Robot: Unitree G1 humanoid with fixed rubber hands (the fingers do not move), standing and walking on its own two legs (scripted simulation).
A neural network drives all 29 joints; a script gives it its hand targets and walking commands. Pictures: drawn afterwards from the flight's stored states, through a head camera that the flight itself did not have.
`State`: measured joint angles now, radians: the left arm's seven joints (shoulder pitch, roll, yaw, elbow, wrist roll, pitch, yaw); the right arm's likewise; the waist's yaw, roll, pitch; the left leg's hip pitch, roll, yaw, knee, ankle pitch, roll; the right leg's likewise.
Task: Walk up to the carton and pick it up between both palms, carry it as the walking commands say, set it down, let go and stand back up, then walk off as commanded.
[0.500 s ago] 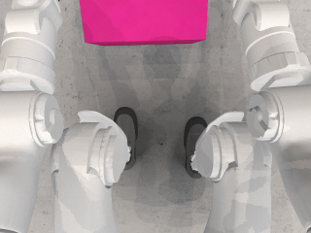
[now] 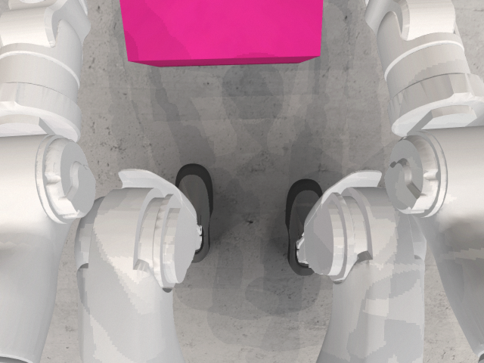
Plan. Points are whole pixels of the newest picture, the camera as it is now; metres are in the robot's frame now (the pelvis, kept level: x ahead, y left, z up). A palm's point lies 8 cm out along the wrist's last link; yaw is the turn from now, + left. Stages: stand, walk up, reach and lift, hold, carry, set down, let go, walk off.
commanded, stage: set down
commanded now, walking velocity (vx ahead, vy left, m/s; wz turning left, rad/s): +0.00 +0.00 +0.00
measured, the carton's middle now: out of the picture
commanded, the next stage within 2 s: none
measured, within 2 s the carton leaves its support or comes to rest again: neither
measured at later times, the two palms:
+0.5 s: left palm out of the picture +0.53 +0.23 -0.19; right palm out of the picture +0.55 -0.14 -0.20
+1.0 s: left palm out of the picture +0.54 +0.25 -0.15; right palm out of the picture +0.57 -0.16 -0.15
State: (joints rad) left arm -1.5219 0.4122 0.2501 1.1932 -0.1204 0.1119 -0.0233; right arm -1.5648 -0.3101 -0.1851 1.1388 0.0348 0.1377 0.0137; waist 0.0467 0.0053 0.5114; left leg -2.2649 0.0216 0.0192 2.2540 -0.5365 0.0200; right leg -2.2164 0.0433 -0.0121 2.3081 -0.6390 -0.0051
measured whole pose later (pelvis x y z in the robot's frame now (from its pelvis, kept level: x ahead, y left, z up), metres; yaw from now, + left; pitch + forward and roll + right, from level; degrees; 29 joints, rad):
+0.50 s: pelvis +0.00 +0.00 +0.00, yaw +0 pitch +32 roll +0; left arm -1.53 0.41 0.17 1.28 -0.21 0.01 0.07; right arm -1.53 -0.37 -0.05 1.19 0.18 0.06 -0.09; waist 0.05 0.00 0.52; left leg -2.26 0.02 0.02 2.25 -0.54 0.02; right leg -2.22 0.05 -0.01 2.30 -0.64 0.00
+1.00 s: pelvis +0.00 +0.00 +0.01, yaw +0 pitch +33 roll +0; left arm -1.44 0.44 0.16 1.08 -0.22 0.07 0.07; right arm -1.49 -0.44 -0.05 1.06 0.23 0.11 -0.09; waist 0.05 -0.01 0.45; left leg -2.27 0.02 0.02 2.22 -0.53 0.02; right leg -2.22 0.04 -0.01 2.27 -0.64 0.00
